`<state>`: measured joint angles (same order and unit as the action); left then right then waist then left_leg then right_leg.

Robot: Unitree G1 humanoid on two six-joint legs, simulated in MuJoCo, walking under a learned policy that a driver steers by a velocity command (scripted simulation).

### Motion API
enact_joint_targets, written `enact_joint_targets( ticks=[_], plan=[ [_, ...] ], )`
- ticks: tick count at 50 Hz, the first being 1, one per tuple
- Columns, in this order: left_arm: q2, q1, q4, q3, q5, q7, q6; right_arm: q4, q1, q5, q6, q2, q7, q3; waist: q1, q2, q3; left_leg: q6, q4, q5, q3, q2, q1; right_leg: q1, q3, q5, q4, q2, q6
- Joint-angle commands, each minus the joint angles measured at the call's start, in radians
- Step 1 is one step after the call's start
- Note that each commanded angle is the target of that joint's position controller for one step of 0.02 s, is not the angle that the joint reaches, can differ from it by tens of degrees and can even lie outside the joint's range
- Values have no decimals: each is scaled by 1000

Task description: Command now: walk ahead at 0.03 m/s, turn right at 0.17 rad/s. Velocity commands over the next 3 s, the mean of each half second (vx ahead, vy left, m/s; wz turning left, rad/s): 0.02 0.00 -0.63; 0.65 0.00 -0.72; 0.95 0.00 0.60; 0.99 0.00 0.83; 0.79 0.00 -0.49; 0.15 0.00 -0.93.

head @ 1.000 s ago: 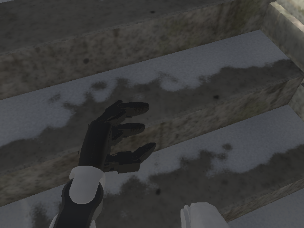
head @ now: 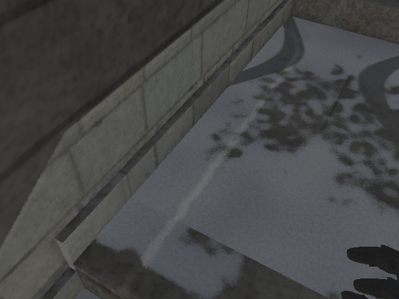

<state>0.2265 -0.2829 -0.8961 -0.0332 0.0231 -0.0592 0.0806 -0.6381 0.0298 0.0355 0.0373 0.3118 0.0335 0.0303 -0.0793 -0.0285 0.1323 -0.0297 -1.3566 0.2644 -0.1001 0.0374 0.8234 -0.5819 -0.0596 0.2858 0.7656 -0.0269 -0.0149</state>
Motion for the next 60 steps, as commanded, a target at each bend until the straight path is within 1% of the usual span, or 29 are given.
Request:
enact_joint_targets(
  ticks=[1,4,5,6,7,10,12,16,19,23,25,26,27,28,29,31,34,35,40,45,48,49,50,51,52,54,55,58,60],
  plan=[
    [173,298,193,-37,-2,27,28,68,-92,47,4,-11,50,-38,128,51,93,-76,333,221,116,-23,-229,-2,178,-105,-253,-39,-138],
    [185,161,172,-46,40,52,-9,-19,-174,-16,29,29,35,1,110,72,21,-57,838,-123,139,-64,-559,-89,327,208,-246,-66,-133],
    [124,102,160,-39,24,68,0,-37,-222,17,34,84,10,44,121,88,-14,-1,674,-75,147,-35,-725,-226,333,290,-171,-53,-113],
    [86,159,249,-21,6,76,15,10,-213,3,52,245,-11,87,151,-224,38,217,855,-125,-209,227,-771,-403,156,211,24,112,-9],
    [73,122,225,-3,5,78,31,24,-197,20,70,276,-31,98,157,-266,85,391,960,-113,-527,409,-805,-468,207,190,446,96,74],
    [71,-6,133,-9,-11,51,10,68,62,2,77,4,-58,-1,9,-80,37,256,1001,90,-274,298,-502,-411,254,6,994,51,95],
    [81,75,183,-8,4,66,13,80,101,-4,54,-26,-77,-6,8,-4,37,259,1034,30,-126,263,-503,-393,202,8,944,34,94],
    [39,169,225,23,1,107,21,13,-115,9,35,14,-92,19,83,-21,53,285,1046,-71,22,272,-675,-374,112,110,621,12,130],
    [35,131,231,30,32,145,6,69,-6,15,85,56,-104,33,44,-81,25,217,1101,-38,155,248,-563,-92,27,86,388,-17,101],
    [82,20,238,1,-2,189,-10,51,7,38,90,108,-100,56,23,-54,-54,180,1025,67,227,303,-541,172,35,7,21,-43,10],
    [137,-176,135,-50,4,165,10,16,-29,45,73,76,-75,54,15,9,-77,177,914,372,234,309,-395,427,6,10,-115,32,-34],
    [187,-253,93,-81,20,147,30,7,-26,36,65,21,-67,37,-16,68,-106,159,708,379,258,253,-281,506,53,36,-195,59,-98],
    [269,-345,71,-110,22,114,51,27,-19,65,61,-104,-58,-4,-29,258,-80,82,296,296,291,119,1,661,403,143,-272,-79,-297],
    [289,-303,119,-102,28,101,69,114,20,43,64,-124,-39,-25,-70,375,-46,37,163,222,43,-43,260,717,883,555,-495,-204,-407],
    [251,-185,124,-94,48,93,78,83,52,12,54,-97,-33,-15,-74,296,-170,38,-25,165,-40,-45,347,591,920,620,-522,-230,-358],
    [150,-80,122,-43,37,106,55,52,61,12,45,-33,-45,4,-9,73,-116,24,-249,36,-45,-39,318,405,781,388,-401,-168,-300],
    [39,-63,83,16,39,127,17,-12,-43,59,60,-54,-35,-29,58,133,-100,93,-652,-26,-7,-62,345,234,713,337,-348,-88,-307],
    [117,-74,142,-42,-52,82,8,69,-23,51,38,-78,-15,-20,50,10,-94,47,-521,22,63,-8,303,266,673,393,-430,-28,-267],
    [114,-313,61,-57,4,31,40,238,265,20,13,-125,-24,-61,-64,101,-234,21,-635,239,30,14,769,569,866,320,-487,-98,-355],
    [124,-208,61,-70,-25,11,20,286,146,-3,-60,-132,-9,-69,37,171,-180,113,-193,318,201,39,167,331,503,-86,-819,-106,-272],
    [220,-124,114,-89,-42,43,30,122,-286,-50,-61,-19,-26,15,253,130,70,185,-16,459,313,-116,-510,283,260,-1400,-356,-125,-198],
    [240,-86,107,-103,-46,50,39,48,-507,-52,-48,22,-34,38,363,90,157,202,151,432,227,-126,-737,219,210,-1468,-10,-107,-168],
    [163,-26,139,-84,-55,70,52,-23,-650,-23,-33,127,-37,68,414,-196,194,272,484,775,-221,-8,-851,-28,169,-1071,471,43,-107],
    [47,52,197,-60,17,94,64,-63,-551,-49,-45,121,-52,63,320,-462,159,348,1028,1126,-891,102,-721,-209,177,-181,809,212,-106],
    [-28,116,276,-28,66,105,74,-27,-348,-55,-55,-2,-62,33,202,-320,-37,344,1144,1038,-1053,109,-525,-309,232,-231,1013,138,-110],
    [-64,131,343,7,54,111,55,-98,-307,-19,-41,-114,-70,10,73,18,-183,350,1017,855,-887,97,-286,-381,220,-149,1169,97,-90],
    [-108,143,397,35,76,102,43,-141,-343,-1,-5,-140,-60,6,39,9,-150,355,999,757,-813,53,-275,-407,230,-39,1231,83,-91],
    [-107,194,439,60,63,61,-10,-212,-360,-7,66,-82,-34,30,-5,69,-238,311,997,509,-492,3,-211,-497,195,157,1146,4,-65],
    [41,239,449,26,22,62,-14,-145,-306,-22,66,-16,-39,42,7,124,-274,333,1156,370,-358,-35,-129,-253,119,36,603,-74,-5]
  ],
)
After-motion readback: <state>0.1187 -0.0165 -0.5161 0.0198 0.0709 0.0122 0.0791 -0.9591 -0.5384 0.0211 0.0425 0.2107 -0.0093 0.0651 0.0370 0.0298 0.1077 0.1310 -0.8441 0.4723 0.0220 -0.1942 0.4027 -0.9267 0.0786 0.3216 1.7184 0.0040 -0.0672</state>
